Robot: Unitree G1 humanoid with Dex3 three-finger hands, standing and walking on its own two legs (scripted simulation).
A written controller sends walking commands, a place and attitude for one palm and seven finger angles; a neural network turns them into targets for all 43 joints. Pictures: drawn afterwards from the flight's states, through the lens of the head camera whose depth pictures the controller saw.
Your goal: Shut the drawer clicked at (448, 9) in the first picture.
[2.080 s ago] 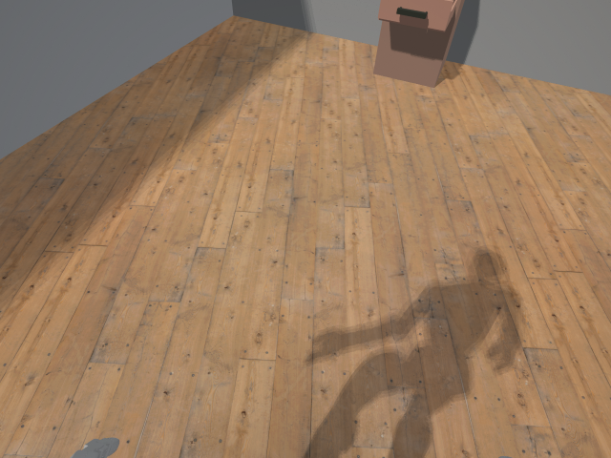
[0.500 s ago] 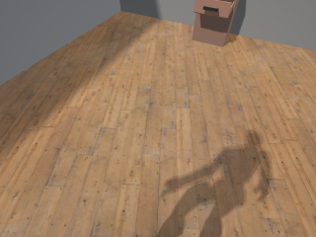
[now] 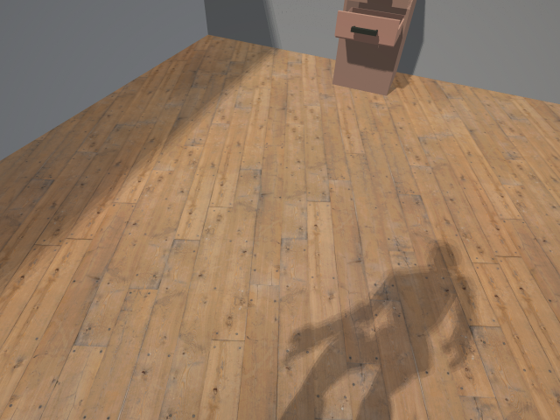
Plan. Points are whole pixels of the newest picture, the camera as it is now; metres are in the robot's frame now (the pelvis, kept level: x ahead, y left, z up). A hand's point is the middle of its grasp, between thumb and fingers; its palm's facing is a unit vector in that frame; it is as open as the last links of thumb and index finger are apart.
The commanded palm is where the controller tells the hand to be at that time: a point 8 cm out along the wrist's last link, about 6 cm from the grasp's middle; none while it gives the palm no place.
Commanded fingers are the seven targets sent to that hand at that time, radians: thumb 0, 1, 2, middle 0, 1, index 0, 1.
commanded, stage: walk to a spot facing it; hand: left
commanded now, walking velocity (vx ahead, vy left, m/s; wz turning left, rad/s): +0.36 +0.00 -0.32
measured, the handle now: (364, 30) +2.34 -0.39 -0.26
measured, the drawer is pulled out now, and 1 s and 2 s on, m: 0.25 0.25 0.25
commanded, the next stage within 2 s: none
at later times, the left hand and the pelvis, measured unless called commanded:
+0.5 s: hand out of the picture +0.03 +0.15 -0.17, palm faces +0.00 -0.99 -0.13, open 7.3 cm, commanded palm none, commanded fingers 0.00 0.90 0.90 -0.20 -0.30 -0.20 -0.30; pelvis +0.15 +0.00 -0.01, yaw -6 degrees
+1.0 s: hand (238, 247) +0.52 +0.13 -0.16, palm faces -0.22 -0.95 -0.23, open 7.3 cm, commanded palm none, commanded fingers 0.00 0.90 0.90 -0.20 -0.30 -0.20 -0.30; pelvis +0.36 -0.03 -0.02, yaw -13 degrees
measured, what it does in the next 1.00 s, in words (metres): walks ahead: left foot, then right foot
